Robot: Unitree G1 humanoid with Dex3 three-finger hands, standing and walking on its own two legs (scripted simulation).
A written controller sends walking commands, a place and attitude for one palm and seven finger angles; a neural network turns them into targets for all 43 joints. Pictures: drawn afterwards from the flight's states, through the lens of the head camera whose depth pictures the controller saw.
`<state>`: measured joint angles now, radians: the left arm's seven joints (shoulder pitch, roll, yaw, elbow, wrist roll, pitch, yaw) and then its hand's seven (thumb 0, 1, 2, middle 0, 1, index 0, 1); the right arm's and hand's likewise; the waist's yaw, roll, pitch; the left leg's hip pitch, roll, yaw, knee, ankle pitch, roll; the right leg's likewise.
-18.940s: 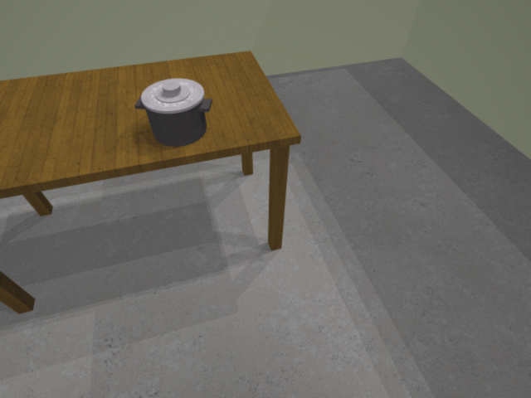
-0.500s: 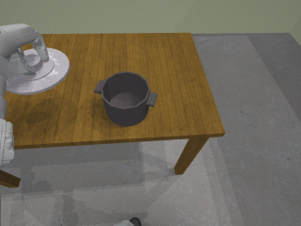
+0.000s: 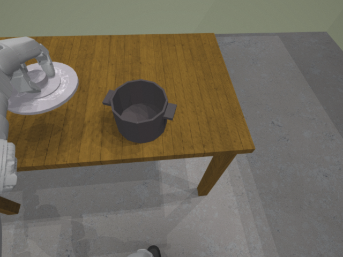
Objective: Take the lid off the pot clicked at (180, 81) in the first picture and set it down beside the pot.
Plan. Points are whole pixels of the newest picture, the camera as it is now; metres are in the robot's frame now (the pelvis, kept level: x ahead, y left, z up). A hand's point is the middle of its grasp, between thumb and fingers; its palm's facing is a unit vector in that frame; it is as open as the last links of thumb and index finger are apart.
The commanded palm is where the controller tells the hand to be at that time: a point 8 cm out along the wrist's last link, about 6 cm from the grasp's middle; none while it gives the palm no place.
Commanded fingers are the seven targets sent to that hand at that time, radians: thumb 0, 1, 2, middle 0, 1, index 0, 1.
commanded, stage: lower the lid onto the table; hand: left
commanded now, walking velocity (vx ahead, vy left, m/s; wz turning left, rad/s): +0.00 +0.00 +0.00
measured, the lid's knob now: (35, 78) +0.50 +0.30 +0.10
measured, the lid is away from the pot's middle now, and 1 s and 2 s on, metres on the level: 0.23 0.23 0.23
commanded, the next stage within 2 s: none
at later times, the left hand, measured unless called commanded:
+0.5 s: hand (33, 91) +0.46 +0.29 +0.10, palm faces -0.45 -0.13 -0.88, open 7.8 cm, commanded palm +0.51 +0.30 +0.17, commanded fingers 0.00 0.68 0.94 -0.80 -1.10 -0.80 -1.07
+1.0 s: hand (42, 99) +0.47 +0.29 +0.07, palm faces -0.47 -0.12 -0.87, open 7.8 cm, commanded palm +0.52 +0.29 +0.13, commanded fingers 0.00 0.68 0.94 -0.80 -1.10 -0.80 -1.07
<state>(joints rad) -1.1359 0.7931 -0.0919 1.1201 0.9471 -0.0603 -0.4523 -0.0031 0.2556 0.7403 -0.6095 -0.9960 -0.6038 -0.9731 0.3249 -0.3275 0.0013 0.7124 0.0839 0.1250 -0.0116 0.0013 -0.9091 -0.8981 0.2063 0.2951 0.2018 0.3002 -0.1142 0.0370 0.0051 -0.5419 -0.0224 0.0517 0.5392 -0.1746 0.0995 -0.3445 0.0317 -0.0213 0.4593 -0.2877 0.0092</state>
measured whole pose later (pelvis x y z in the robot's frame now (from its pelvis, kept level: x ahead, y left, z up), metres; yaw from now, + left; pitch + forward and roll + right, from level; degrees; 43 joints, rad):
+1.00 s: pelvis -0.01 +0.00 -0.01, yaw -1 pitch +14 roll -4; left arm -1.06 0.79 -0.05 1.16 0.98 -0.13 -0.38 0.00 0.26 0.74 -0.61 -1.00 -0.60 -0.97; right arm 0.35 -0.32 0.01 0.71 0.08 0.12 -0.04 0.00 -0.91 -0.90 0.21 0.30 0.20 0.30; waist -0.13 0.04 -0.02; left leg -0.69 0.00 0.05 0.66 -0.22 0.10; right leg -0.49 0.05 -0.02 0.58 -0.33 0.01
